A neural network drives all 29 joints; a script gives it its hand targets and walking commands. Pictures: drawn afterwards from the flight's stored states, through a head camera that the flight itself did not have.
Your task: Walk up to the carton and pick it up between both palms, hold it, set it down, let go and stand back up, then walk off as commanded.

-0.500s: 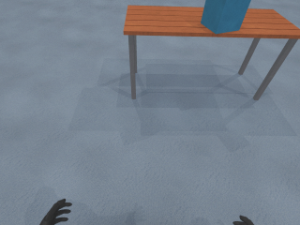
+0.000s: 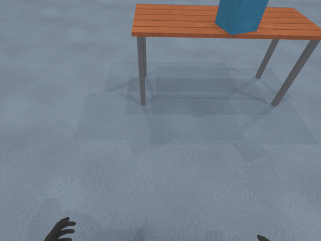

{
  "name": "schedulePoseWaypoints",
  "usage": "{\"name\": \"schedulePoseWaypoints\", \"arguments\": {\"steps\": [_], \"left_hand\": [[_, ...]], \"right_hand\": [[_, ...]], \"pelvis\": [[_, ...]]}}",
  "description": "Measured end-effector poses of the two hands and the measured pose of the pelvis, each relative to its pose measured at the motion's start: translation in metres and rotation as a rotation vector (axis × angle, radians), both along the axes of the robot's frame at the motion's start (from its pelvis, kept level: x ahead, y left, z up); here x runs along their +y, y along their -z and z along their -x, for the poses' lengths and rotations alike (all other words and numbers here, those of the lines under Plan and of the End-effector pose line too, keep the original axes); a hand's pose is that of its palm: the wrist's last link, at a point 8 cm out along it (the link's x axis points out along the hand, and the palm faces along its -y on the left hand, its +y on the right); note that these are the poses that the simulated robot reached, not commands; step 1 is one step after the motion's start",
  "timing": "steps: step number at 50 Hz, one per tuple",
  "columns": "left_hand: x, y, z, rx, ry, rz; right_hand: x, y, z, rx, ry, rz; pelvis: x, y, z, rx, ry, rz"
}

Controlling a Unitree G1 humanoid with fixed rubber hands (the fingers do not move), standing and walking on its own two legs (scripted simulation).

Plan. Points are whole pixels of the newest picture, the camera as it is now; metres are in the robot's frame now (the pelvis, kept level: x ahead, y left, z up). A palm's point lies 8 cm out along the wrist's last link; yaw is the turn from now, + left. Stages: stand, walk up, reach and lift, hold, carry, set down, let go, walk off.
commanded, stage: stand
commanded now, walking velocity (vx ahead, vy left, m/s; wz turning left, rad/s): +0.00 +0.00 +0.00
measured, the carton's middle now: (241, 7) +1.45 -0.52 +0.04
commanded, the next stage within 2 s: none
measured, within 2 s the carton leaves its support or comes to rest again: neither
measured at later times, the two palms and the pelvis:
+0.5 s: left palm out of the picture +0.13 +0.28 -0.09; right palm out of the picture +0.10 -0.28 -0.11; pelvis +0.00 +0.00 +0.00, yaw +0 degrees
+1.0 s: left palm out of the picture +0.12 +0.28 -0.09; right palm out of the picture +0.10 -0.28 -0.11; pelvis +0.00 +0.00 +0.00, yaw +0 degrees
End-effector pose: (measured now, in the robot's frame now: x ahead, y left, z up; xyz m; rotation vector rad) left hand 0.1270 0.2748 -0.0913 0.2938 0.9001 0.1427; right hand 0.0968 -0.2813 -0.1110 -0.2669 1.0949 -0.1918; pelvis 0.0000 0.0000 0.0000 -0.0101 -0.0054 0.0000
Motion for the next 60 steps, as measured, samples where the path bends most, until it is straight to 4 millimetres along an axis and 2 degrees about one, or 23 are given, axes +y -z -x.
{"name": "schedulePoseWaypoints", "arguments": {"steps": [60], "left_hand": [[0.0021, 0.0023, 0.0051, 0.033, -0.012, -0.001]], "right_hand": [[-0.0019, 0.0000, 0.0030, 0.022, 0.007, 0.006]], "pelvis": [[-0.0001, -0.0020, -0.0024, -0.003, 0.000, 0.000]]}}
